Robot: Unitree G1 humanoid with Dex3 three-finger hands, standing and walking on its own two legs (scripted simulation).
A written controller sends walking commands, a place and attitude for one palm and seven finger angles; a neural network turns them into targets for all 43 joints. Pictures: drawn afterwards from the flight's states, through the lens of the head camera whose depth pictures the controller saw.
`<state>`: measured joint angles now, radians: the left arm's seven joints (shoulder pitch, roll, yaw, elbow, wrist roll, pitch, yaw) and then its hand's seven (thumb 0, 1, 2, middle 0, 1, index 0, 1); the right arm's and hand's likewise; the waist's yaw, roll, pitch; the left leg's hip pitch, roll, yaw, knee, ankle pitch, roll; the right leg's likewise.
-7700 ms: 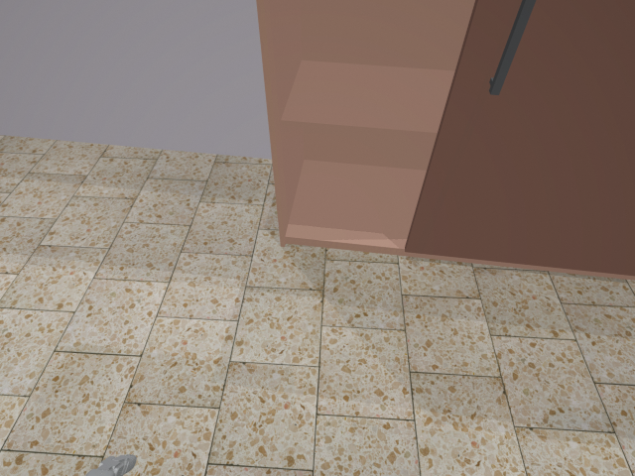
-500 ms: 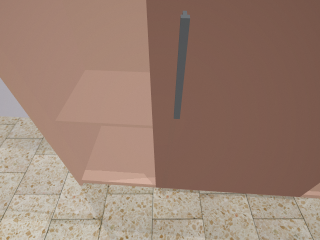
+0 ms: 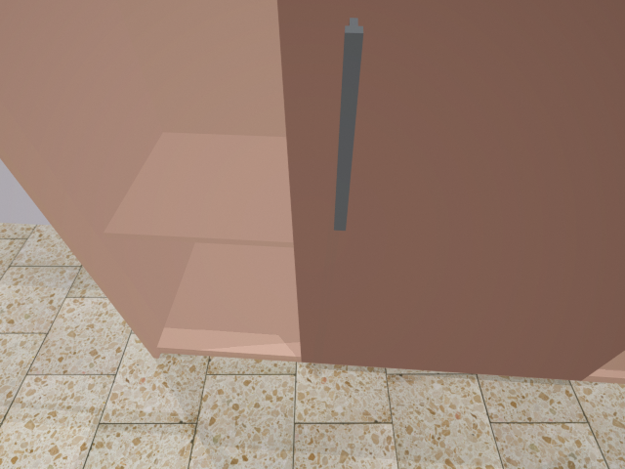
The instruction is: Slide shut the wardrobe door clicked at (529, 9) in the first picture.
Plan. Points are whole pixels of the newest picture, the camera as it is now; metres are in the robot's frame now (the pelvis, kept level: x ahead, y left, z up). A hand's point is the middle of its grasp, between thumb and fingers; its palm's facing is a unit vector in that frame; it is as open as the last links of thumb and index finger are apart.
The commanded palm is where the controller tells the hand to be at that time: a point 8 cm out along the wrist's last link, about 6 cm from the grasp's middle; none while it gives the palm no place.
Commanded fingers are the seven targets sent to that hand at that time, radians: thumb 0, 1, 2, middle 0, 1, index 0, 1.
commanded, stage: shuffle to correct the standing spot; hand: right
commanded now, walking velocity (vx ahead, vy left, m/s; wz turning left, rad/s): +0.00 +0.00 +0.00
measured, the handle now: (345, 141) +0.53 -0.02 +0.15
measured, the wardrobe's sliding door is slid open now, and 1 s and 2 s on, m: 0.49 0.49 0.49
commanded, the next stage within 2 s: come to a stop and stand still in 0.82 s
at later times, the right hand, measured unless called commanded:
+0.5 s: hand out of the picture +0.00 -0.10 -0.18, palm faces +0.06 +0.98 -0.17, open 7.3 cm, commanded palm none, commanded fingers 0.00 -0.90 -0.90 0.20 0.30 0.20 0.30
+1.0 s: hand out of the picture +0.14 -0.06 -0.17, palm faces +0.01 +0.98 -0.22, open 7.3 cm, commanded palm none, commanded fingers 0.00 -0.90 -0.90 0.20 0.30 0.20 0.30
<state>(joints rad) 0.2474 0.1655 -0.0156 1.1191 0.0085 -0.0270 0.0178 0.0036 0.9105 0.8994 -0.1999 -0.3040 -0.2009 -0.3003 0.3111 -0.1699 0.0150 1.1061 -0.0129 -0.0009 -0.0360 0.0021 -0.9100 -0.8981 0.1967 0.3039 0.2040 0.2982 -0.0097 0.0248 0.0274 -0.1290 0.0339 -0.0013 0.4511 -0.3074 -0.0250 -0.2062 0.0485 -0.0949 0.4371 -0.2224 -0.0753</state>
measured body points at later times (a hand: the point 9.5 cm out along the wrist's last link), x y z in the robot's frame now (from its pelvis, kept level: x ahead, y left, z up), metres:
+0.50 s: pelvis +0.03 +0.06 +0.00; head +0.05 +0.06 +0.44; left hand +0.00 +0.28 -0.16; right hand -0.01 -0.15 -0.16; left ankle -0.02 +0.13 -0.74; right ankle +0.00 -0.05 -0.70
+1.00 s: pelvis +0.09 +0.14 +0.00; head +0.13 +0.14 +0.44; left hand +0.09 +0.36 -0.16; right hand +0.14 -0.11 -0.15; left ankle +0.13 +0.29 -0.71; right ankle +0.08 -0.01 -0.74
